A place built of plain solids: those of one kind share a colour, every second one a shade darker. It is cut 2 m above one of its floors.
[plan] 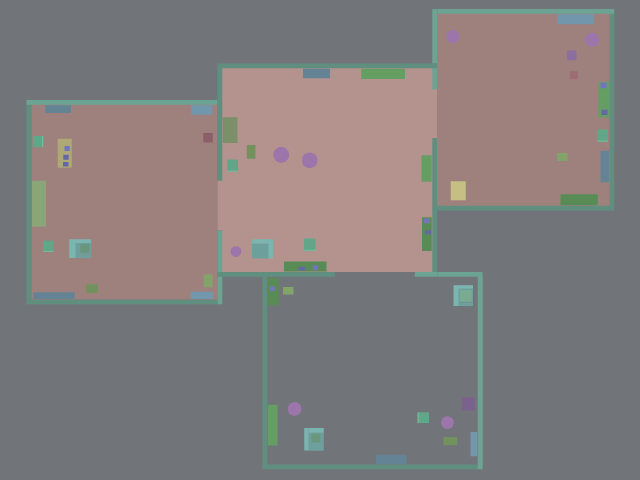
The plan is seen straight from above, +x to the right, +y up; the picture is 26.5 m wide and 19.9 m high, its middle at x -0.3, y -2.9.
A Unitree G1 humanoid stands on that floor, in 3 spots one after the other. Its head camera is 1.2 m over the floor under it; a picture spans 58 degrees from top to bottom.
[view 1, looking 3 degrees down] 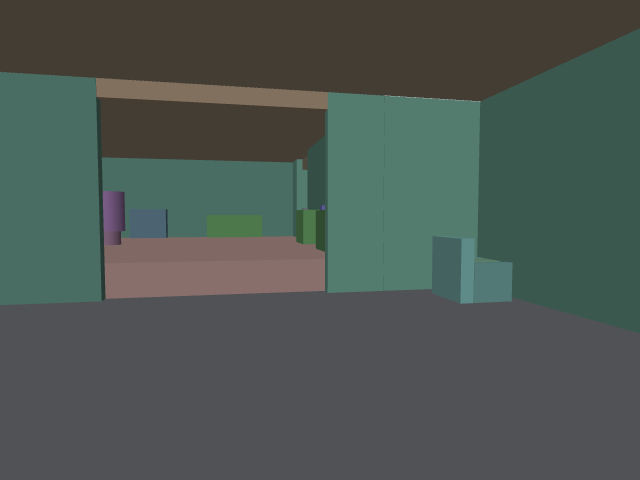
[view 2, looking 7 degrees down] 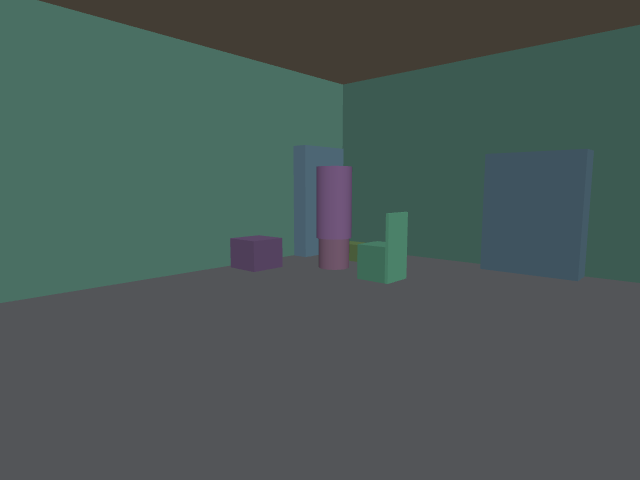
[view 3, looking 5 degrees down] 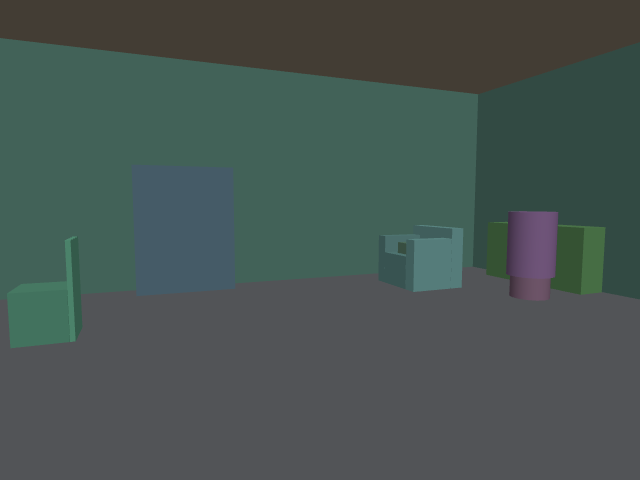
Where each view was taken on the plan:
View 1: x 2.09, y -11.07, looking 78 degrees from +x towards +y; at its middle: sideboard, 8.89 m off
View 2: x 0.84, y -5.56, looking -48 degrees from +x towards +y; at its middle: pot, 6.38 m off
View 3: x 3.16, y -5.86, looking -112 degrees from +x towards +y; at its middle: wall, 6.88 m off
